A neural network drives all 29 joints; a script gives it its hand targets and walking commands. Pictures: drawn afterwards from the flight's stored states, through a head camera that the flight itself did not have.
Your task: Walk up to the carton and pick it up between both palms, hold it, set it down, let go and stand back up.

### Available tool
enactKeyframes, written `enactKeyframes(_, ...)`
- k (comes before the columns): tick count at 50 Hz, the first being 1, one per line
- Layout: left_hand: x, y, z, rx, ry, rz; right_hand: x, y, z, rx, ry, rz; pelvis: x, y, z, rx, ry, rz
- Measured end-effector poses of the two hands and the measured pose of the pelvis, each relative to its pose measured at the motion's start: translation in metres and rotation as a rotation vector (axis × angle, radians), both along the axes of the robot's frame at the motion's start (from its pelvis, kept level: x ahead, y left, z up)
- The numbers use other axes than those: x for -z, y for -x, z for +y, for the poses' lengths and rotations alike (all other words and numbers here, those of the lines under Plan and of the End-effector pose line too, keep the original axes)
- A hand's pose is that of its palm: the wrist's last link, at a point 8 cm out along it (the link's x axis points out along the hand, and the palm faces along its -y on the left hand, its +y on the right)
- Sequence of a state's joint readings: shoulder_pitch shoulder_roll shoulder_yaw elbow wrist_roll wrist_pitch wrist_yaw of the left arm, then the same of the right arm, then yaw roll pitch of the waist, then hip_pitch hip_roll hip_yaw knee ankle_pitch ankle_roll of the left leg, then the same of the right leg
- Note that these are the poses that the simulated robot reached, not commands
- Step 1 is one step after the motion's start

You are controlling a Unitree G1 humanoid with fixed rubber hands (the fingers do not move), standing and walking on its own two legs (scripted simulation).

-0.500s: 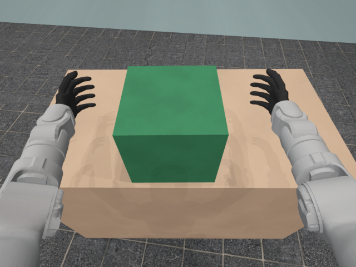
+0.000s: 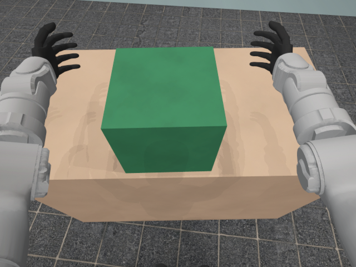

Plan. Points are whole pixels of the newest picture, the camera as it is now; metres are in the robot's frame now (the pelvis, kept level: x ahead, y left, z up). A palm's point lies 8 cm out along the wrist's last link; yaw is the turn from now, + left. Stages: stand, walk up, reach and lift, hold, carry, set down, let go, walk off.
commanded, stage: reach and lift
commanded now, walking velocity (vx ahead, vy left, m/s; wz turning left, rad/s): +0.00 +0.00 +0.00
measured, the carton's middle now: (166, 113) +0.48 +0.02 +0.00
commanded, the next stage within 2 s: none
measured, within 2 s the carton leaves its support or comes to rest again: neither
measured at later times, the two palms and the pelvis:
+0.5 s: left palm (75, 98) +0.49 +0.23 +0.07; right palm (261, 93) +0.47 -0.21 +0.07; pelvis +0.00 +0.00 -0.01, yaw +0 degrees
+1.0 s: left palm (96, 101) +0.50 +0.19 +0.05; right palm (245, 94) +0.48 -0.18 +0.06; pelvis +0.01 +0.00 -0.01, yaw -1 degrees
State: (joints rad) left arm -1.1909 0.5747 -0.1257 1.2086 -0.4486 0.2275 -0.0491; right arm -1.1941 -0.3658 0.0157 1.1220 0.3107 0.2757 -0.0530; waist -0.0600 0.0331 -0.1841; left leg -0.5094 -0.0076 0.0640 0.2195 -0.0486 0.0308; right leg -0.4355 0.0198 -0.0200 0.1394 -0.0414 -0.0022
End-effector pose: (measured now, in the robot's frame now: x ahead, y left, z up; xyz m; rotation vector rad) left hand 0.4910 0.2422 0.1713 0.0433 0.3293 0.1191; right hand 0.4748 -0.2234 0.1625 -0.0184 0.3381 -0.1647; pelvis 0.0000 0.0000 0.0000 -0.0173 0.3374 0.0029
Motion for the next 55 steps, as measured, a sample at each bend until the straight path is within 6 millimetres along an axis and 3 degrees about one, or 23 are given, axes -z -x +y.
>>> enactKeyframes(4, 0.022, 0.002, -0.001, 0.013, 0.008, 0.030, 0.021, 0.002, 0.004, -0.008, -0.008, 0.020, -0.001, -0.001, -0.001, -0.005, -0.001, 0.010)
enactKeyframes(11, 0.077, 0.012, -0.006, 0.026, 0.002, 0.060, 0.077, 0.012, 0.012, -0.024, -0.030, 0.041, 0.002, -0.002, -0.003, -0.007, -0.003, 0.084)
enactKeyframes(15, 0.091, 0.011, -0.009, 0.028, -0.021, 0.045, 0.092, 0.011, 0.008, -0.021, -0.027, 0.024, 0.005, -0.001, -0.004, -0.008, -0.001, 0.146)
enactKeyframes(22, 0.096, 0.001, -0.015, 0.033, -0.019, 0.015, 0.092, 0.006, 0.005, -0.023, -0.008, -0.013, 0.008, 0.000, -0.004, -0.005, -0.001, 0.181)
enactKeyframes(31, 0.119, 0.001, -0.004, 0.029, -0.028, 0.022, 0.099, -0.005, 0.022, -0.045, -0.028, -0.017, 0.010, -0.003, -0.001, -0.008, -0.001, 0.227)
enactKeyframes(37, 0.115, 0.000, -0.001, 0.040, -0.055, 0.012, 0.111, -0.009, 0.023, -0.043, -0.048, -0.001, 0.010, -0.008, 0.004, -0.007, 0.001, 0.242)
enactKeyframes(43, 0.110, -0.005, -0.021, 0.084, -0.035, -0.010, 0.113, -0.005, 0.022, -0.055, -0.039, -0.018, 0.009, -0.012, 0.003, 0.000, 0.000, 0.222)
enactKeyframes(49, 0.123, -0.005, -0.053, 0.133, 0.012, -0.006, 0.105, -0.004, 0.040, -0.093, -0.012, -0.055, 0.007, -0.013, -0.001, 0.010, -0.006, 0.208)
enactKeyframes(55, 0.125, 0.000, -0.053, 0.088, -0.013, -0.008, 0.105, -0.005, 0.057, -0.089, 0.002, -0.045, 0.007, -0.012, -0.003, 0.010, -0.008, 0.208)
